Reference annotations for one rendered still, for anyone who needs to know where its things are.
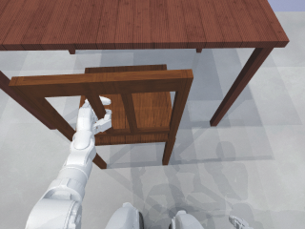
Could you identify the left robot hand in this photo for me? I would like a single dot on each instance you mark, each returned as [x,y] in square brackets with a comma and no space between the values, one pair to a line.
[86,117]

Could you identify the right robot shin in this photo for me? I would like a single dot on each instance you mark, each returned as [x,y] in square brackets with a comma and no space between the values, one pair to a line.
[181,212]

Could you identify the robot left forearm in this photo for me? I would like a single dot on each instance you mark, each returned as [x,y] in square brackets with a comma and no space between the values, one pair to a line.
[72,178]

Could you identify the robot right thigh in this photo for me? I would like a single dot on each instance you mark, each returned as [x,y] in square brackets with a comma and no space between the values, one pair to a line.
[185,221]

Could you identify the table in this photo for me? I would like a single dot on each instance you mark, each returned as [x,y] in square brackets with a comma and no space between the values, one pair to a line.
[84,25]

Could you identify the right robot hand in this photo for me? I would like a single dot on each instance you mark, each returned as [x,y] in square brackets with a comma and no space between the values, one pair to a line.
[239,223]

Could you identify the chair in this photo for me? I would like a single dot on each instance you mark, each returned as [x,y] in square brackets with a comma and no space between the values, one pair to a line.
[140,95]

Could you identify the robot left upper arm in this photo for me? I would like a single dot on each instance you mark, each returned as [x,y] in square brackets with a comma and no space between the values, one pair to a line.
[54,213]

